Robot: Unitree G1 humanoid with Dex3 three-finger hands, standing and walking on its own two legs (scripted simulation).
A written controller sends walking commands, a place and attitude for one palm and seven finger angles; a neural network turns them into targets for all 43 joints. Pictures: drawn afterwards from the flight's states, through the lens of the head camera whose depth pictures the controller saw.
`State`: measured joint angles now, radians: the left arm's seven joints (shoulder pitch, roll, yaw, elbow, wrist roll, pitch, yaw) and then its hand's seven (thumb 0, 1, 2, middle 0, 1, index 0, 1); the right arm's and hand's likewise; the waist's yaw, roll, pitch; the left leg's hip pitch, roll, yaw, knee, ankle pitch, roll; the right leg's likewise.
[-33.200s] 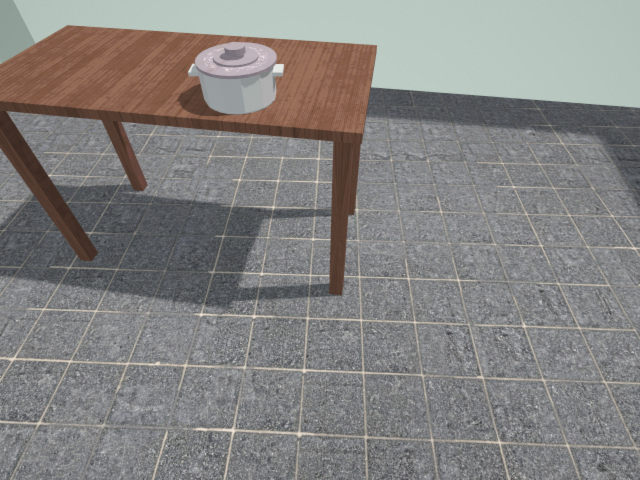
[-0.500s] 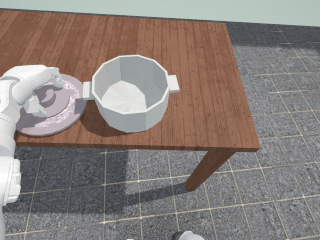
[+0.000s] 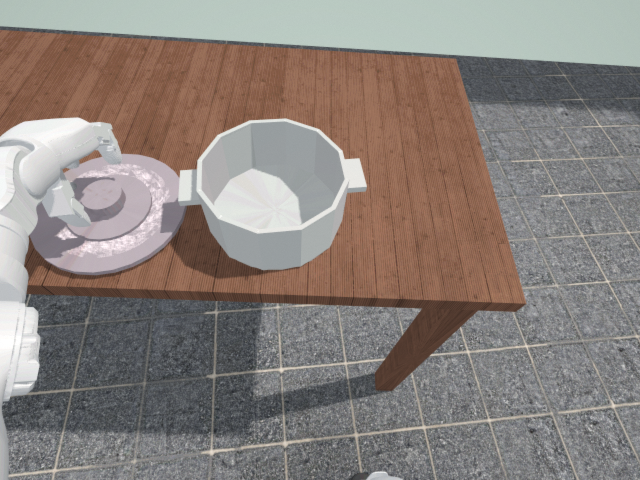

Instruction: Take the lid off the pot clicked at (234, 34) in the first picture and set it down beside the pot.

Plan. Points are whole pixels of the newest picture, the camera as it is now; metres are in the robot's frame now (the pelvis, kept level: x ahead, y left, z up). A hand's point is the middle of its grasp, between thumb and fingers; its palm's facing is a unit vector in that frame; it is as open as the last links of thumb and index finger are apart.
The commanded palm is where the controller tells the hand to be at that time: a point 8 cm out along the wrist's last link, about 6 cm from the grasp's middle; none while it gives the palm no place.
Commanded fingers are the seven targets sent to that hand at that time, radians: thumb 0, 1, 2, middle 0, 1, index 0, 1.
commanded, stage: raise the empty hand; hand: left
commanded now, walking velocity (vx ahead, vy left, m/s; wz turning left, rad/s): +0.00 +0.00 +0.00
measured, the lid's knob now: (103, 197) +0.49 +0.28 +0.02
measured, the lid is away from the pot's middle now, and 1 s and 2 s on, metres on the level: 0.24 0.24 0.24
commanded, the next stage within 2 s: draw the hand back to the body in 1.00 s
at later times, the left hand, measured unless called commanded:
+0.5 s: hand (57, 143) +0.48 +0.29 +0.13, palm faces -0.37 -0.05 -0.93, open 11.0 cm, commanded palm +0.48 +0.28 +0.19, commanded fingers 0.00 0.01 0.59 -0.33 -0.90 -0.33 -0.90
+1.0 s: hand (31, 112) +0.48 +0.29 +0.18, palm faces -0.34 -0.06 -0.94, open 11.0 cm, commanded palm +0.48 +0.28 +0.23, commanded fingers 0.00 0.01 0.59 -0.33 -0.90 -0.33 -0.90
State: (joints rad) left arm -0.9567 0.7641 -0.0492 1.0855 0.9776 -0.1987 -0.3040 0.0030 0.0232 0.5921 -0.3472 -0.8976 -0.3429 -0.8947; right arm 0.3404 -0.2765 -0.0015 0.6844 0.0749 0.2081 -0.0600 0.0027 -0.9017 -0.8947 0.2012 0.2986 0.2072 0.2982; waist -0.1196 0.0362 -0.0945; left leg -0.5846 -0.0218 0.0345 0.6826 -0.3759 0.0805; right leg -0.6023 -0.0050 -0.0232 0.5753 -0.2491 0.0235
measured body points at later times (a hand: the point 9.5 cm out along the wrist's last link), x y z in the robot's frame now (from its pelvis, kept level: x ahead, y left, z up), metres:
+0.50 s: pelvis +0.01 +0.00 +0.01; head +0.08 +0.01 +0.45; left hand +0.49 +0.28 +0.18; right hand +0.03 -0.27 -0.11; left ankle -0.04 +0.06 -0.72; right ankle +0.01 -0.15 -0.72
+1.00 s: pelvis +0.01 +0.00 +0.02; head +0.08 +0.00 +0.46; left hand +0.49 +0.29 +0.23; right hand +0.07 -0.27 -0.11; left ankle -0.04 +0.06 -0.72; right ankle +0.01 -0.15 -0.72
